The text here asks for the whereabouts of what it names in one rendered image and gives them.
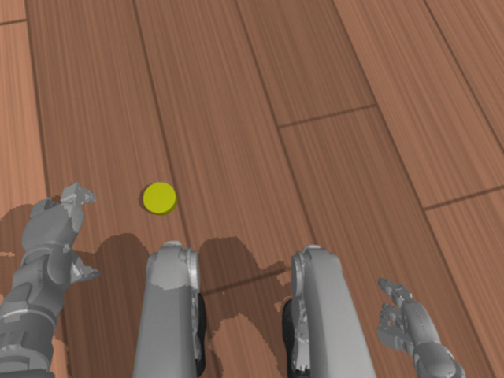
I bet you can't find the left robot hand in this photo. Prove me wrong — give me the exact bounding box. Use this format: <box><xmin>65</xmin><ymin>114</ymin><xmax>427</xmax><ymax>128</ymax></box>
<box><xmin>22</xmin><ymin>182</ymin><xmax>101</xmax><ymax>284</ymax></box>

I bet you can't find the left robot arm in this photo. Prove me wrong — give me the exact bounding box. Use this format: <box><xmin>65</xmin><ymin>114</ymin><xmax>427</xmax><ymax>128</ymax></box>
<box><xmin>0</xmin><ymin>243</ymin><xmax>72</xmax><ymax>378</ymax></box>

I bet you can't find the right robot foot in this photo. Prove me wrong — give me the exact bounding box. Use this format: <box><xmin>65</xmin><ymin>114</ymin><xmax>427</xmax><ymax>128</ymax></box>
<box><xmin>282</xmin><ymin>299</ymin><xmax>310</xmax><ymax>378</ymax></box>

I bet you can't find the tin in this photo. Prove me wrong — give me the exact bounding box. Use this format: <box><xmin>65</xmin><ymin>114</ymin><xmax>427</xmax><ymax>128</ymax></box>
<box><xmin>143</xmin><ymin>182</ymin><xmax>178</xmax><ymax>216</ymax></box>

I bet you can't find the right robot arm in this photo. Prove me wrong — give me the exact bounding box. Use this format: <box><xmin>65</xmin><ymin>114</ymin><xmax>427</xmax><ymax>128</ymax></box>
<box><xmin>413</xmin><ymin>342</ymin><xmax>465</xmax><ymax>378</ymax></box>

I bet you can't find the right robot hand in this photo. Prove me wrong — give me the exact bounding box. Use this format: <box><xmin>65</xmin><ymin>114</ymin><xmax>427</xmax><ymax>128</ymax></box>
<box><xmin>376</xmin><ymin>278</ymin><xmax>441</xmax><ymax>356</ymax></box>

